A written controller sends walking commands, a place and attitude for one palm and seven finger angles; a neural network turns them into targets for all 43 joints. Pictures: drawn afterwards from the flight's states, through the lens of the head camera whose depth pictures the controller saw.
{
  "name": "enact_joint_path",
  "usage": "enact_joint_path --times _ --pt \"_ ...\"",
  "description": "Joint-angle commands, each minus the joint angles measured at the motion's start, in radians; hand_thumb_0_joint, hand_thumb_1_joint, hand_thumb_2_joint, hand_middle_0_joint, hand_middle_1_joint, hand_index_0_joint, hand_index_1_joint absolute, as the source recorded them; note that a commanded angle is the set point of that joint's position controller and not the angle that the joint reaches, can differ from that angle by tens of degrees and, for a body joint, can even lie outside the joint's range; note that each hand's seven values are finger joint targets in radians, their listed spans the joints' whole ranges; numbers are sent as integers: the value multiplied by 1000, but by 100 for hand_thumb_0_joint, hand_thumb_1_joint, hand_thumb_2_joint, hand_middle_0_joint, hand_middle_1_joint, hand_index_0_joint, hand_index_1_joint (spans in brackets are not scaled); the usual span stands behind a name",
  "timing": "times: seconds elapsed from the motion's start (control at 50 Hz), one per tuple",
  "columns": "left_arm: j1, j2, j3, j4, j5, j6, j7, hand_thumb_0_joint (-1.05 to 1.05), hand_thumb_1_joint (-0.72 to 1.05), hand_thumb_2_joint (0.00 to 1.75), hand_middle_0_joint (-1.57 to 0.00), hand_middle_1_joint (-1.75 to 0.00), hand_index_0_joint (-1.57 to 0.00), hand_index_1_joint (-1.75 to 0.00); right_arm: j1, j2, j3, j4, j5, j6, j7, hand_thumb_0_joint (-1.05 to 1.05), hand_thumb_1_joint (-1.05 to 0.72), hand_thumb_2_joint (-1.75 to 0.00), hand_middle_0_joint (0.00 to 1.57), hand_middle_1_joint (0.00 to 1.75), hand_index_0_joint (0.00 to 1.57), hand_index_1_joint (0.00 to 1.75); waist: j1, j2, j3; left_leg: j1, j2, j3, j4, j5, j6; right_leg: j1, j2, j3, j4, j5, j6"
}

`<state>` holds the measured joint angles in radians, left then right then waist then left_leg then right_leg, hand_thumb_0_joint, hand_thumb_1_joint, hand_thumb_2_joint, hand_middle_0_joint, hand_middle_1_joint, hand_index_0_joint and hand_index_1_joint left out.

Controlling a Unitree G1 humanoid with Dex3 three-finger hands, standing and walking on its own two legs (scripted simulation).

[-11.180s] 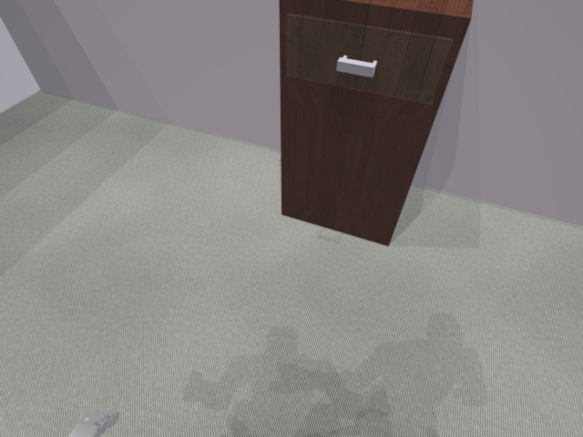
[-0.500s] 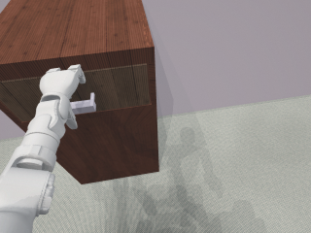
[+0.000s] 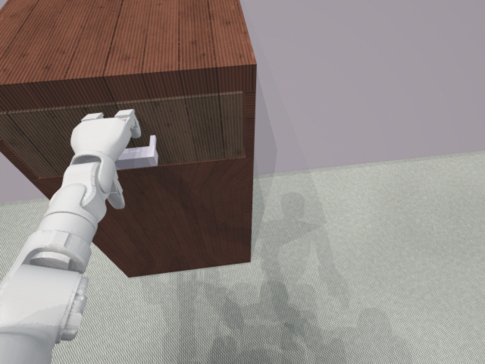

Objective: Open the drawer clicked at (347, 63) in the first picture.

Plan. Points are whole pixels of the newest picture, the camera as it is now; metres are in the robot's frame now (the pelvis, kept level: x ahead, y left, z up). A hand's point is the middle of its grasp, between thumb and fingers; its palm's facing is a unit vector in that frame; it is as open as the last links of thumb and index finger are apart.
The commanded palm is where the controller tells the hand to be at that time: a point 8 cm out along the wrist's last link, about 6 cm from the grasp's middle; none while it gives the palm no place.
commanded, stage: lower the fingers behind the handle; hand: left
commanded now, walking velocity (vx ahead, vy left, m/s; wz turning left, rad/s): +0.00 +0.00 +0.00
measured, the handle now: (129, 150) +0.51 +0.22 +0.03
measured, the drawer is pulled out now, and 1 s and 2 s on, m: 0.00 0.00 0.00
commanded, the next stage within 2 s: lift the fingers back up to retry in 1.14 s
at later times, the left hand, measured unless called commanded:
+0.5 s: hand (123, 161) +0.46 +0.22 +0.05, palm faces -0.04 -0.02 -1.00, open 13.7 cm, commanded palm +0.44 +0.23 +0.09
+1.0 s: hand (123, 163) +0.47 +0.22 +0.04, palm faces +0.01 -0.02 -1.00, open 13.6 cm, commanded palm +0.44 +0.23 +0.08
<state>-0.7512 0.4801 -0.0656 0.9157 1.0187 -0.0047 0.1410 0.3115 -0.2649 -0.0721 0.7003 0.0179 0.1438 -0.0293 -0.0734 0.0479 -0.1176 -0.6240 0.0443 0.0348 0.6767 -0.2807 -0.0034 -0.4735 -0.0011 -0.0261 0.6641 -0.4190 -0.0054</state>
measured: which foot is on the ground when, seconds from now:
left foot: down 0.00-1.00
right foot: down 0.00-1.00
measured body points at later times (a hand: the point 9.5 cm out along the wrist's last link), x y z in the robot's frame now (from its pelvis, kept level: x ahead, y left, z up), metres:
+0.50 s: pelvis -0.01 +0.00 -0.01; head +0.05 -0.01 +0.44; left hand +0.46 +0.21 +0.11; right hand +0.00 -0.27 -0.14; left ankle +0.02 +0.13 -0.72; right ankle -0.06 -0.12 -0.72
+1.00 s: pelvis -0.02 +0.01 -0.02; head +0.05 +0.00 +0.43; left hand +0.46 +0.22 +0.10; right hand -0.01 -0.27 -0.14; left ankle +0.02 +0.13 -0.72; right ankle -0.06 -0.12 -0.72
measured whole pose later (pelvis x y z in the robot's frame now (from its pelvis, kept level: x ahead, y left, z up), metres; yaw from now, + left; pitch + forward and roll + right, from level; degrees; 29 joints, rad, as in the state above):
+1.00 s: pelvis -0.02 +0.01 -0.02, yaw -1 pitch +17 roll -2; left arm -0.87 0.47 -0.06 1.09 1.07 0.04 0.31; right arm 0.35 -0.25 -0.05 0.71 0.02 0.11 -0.04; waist -0.12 0.05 -0.15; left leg -0.80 0.06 0.03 0.79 -0.29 0.01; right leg -0.65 0.01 -0.03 0.78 -0.43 0.00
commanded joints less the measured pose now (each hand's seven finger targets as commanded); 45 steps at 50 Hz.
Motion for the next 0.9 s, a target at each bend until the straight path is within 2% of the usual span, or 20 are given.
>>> enact_joint_path --times 0.0,0.06,0.08,0.12,0.16,0.2,0.24,0.28,0.32,0.34,0.38,0.42,0.46,0.5,0.58,0.64,0.68,0.74,0.8,0.88 --pt "-491 256 95 -252 17 -47 85 0 -50 30 -30 -120 -30 -120 79 -139 -48 -75 -7 -27 -11 0 -90 -90 20 30 20 30 -23 -10 -370 347 -59 2 15 372 58 -13 55 3 -59 452 -18" --pt "-489 321 152 -219 36 -48 139 0 -50 30 -30 -120 -30 -120 85 -139 -46 -66 -7 -33 -17 0 -90 -90 20 30 20 30 -18 12 -375 323 -58 -3 24 345 55 -40 59 3 -43 416 -19" --pt "-485 299 138 -205 41 -39 154 0 -50 30 -30 -120 -30 -120 87 -136 -46 -63 -7 -36 -16 0 -90 -90 20 30 20 30 -19 23 -377 318 -58 -3 24 334 53 -55 61 -2 -39 395 -19" --pt "-507 326 158 -197 51 -27 180 0 -50 30 -30 -120 -30 -120 98 -139 -48 -51 -9 -41 -12 0 -90 -90 20 30 20 30 -17 44 -417 324 -54 -3 32 348 49 -58 63 -5 -28 397 -20" --pt "-482 274 125 -150 51 6 193 0 -50 30 -30 -120 -30 -120 102 -135 -48 -48 -11 -43 -7 0 -90 -90 20 30 20 30 -20 66 -419 334 -53 -2 37 366 45 -77 67 -12 -23 402 -23" --pt "-504 268 118 -117 51 30 195 0 -50 30 -30 -120 -30 -120 112 -141 -48 -36 -13 -41 -4 0 -90 -90 20 30 20 30 -34 21 -406 312 -50 -4 37 354 46 -78 68 -13 -27 393 -20" --pt "-484 270 118 -92 55 55 199 0 -50 30 -30 -120 -30 -120 111 -142 -49 -38 -10 -38 -2 0 -90 -90 20 30 20 30 -25 14 -409 300 -51 1 33 339 47 -71 67 -12 -28 390 -18" --pt "-479 244 94 -48 52 81 192 0 -50 30 -30 -120 -30 -120 112 -141 -45 -33 -8 -36 -3 0 -90 -90 20 30 20 30 -35 -12 -380 272 -53 7 28 306 50 -67 65 -10 -41 384 -15" --pt "-475 289 117 3 52 93 177 0 -50 30 -30 -120 -30 -120 115 -148 -40 -29 -4 -32 -9 0 -90 -90 20 30 20 30 -37 -53 -355 231 -52 11 21 271 53 -50 59 -2 -47 377 -10" --pt "-462 277 104 21 51 99 169 0 -50 30 -30 -120 -30 -120 110 -147 -37 -37 -3 -29 -12 0 -90 -90 20 30 20 30 -37 -64 -332 213 -55 12 15 245 54 -50 58 0 -55 360 -9" --pt "-467 262 85 19 50 95 155 0 -50 30 -30 -120 -30 -120 110 -146 -35 -40 -2 -31 -16 0 -90 -90 20 30 20 30 -40 -62 -329 211 -56 16 13 230 56 -50 55 4 -60 355 -7" --pt "-435 287 105 42 55 80 143 0 -50 30 -30 -120 -30 -120 114 -147 -33 -47 -1 -29 -21 0 -90 -90 20 30 20 30 -31 -65 -323 196 -55 18 12 225 56 -42 53 7 -57 353 -8" --pt "-419 235 62 46 51 69 133 0 -50 30 -30 -120 -30 -120 108 -142 -31 -54 0 -33 -22 0 -90 -90 20 30 20 30 -40 -51 -275 187 -54 20 10 188 55 -79 53 6 -67 311 -9" --pt "-414 272 94 55 51 47 129 0 -50 30 -30 -120 -30 -120 118 -145 -30 -55 -1 -39 -25 0 -90 -90 20 30 20 30 -36 -69 -268 171 -51 19 13 170 58 -77 52 11 -67 289 -9" --pt "-425 283 97 13 51 -5 138 0 -50 30 -30 -120 -30 -120 128 -143 -34 -64 -1 -52 -33 0 -90 -90 20 30 20 30 -41 -53 -297 160 -53 15 32 151 60 -96 53 18 -52 269 -7" --pt "-368 270 96 69 52 4 149 0 -50 30 -30 -120 -30 -120 137 -143 -34 -60 0 -56 -30 0 -90 -90 20 30 20 30 -38 -56 -271 139 -52 18 42 146 58 -126 55 12 -44 260 -8" --pt "-407 264 85 64 53 8 161 0 -50 30 -30 -120 -30 -120 146 -146 -35 -53 -1 -60 -26 0 -90 -90 20 30 20 30 -51 -63 -275 128 -50 16 52 139 58 -145 55 13 -40 252 -6" --pt "-412 237 68 77 55 31 175 0 -50 30 -30 -120 -30 -120 155 -145 -36 -53 -2 -59 -19 0 -90 -90 20 30 20 30 -51 -46 -291 136 -51 15 59 150 57 -162 59 8 -29 249 -9" --pt "-441 254 83 55 54 48 178 0 -50 30 -30 -120 -30 -120 161 -146 -39 -49 -4 -56 -15 0 -90 -90 20 30 20 30 -46 -39 -338 153 -49 12 67 183 57 -146 64 6 -18 271 -12" --pt "-440 255 73 107 54 84 173 0 -50 30 -30 -120 -30 -120 157 -147 -31 -49 0 -52 -16 0 -90 -90 20 30 20 30 -56 -56 -289 127 -50 11 61 146 57 -166 64 3 -27 237 -8"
